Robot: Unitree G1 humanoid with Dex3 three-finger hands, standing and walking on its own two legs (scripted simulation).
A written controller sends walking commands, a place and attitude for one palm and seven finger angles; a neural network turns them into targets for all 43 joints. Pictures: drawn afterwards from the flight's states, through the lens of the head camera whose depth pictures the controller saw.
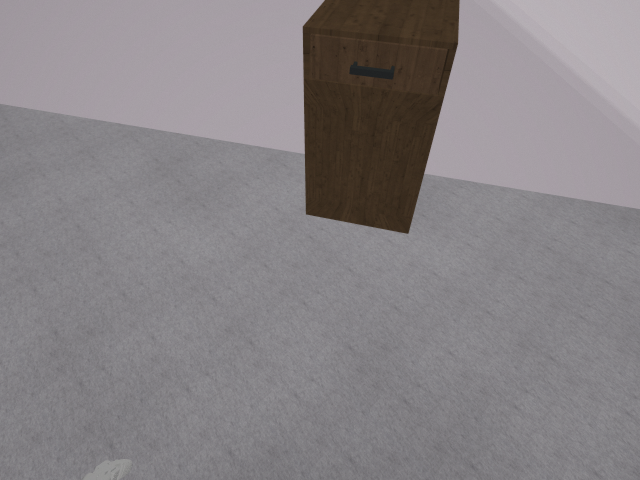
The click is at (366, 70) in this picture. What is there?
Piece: drawer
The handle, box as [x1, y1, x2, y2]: [349, 62, 394, 79]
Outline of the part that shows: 350,66 349,73 391,79 394,66 392,66 389,70 357,66 357,62 354,62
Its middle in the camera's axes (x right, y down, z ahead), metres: +0.16 -0.54 +1.23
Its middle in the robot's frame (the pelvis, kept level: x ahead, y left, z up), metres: +1.29 -0.10 -0.05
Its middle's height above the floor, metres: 0.72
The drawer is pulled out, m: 0.00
